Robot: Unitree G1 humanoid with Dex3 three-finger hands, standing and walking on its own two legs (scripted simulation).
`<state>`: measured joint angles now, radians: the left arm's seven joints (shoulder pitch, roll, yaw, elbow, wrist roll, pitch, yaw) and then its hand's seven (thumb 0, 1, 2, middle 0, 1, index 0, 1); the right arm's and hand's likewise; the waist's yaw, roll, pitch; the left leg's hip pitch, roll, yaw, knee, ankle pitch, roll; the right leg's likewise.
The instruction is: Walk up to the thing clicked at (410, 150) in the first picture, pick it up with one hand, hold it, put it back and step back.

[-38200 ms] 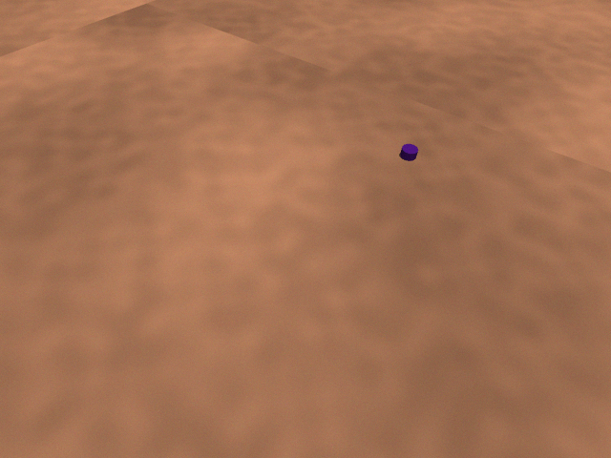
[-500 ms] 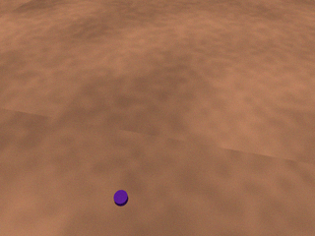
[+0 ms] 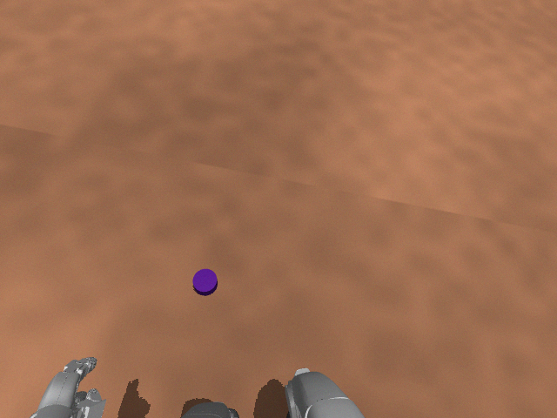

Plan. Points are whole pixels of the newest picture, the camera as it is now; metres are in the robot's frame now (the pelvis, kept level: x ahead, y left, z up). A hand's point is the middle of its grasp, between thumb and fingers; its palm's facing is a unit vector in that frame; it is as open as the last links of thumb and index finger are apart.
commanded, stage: step back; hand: left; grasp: from above
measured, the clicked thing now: (205, 282) +0.52 +0.18 -0.75
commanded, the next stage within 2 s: none
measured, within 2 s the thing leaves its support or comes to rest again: neither
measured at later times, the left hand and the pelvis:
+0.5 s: hand out of the picture +0.05 +0.25 -0.14, palm faces -0.04 -0.92 -0.40, open 7.4 cm; pelvis -0.09 +0.00 +0.00, yaw -2 degrees
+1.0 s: hand out of the picture -0.13 +0.26 -0.17, palm faces -0.09 -0.91 -0.41, open 7.4 cm; pelvis -0.24 -0.01 -0.02, yaw -6 degrees
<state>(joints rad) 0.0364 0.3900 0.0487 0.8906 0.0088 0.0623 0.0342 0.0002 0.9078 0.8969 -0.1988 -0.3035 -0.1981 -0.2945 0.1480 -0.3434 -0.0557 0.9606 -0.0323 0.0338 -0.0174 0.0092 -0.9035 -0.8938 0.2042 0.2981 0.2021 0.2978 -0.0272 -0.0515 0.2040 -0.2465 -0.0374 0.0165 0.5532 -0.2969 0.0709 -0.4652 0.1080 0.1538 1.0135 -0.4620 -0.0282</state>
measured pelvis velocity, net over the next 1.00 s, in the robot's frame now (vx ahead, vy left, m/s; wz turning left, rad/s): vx -0.24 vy -0.01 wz -0.10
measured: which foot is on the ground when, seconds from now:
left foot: down 0.00-0.28, up 0.30-0.58, down 0.60-1.00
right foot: up 0.00-0.18, down 0.20-0.62, up 0.64-0.98, down 1.00-1.00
